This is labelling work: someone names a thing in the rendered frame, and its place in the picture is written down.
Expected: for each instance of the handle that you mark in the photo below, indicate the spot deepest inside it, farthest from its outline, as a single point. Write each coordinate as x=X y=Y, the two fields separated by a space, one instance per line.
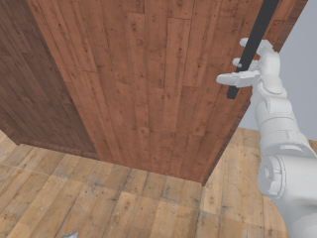
x=263 y=18

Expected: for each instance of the robot right upper arm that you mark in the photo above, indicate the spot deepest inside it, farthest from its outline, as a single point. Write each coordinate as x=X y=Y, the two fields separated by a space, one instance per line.
x=290 y=181

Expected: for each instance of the right robot forearm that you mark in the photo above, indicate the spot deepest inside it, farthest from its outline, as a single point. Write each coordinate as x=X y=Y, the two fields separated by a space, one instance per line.
x=275 y=119

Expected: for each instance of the wardrobe door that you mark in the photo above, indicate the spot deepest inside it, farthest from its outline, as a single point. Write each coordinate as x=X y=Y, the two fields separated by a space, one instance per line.
x=143 y=74
x=34 y=100

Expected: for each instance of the robot right hand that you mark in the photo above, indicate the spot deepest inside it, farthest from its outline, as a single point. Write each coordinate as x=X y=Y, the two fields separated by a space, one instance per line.
x=269 y=63

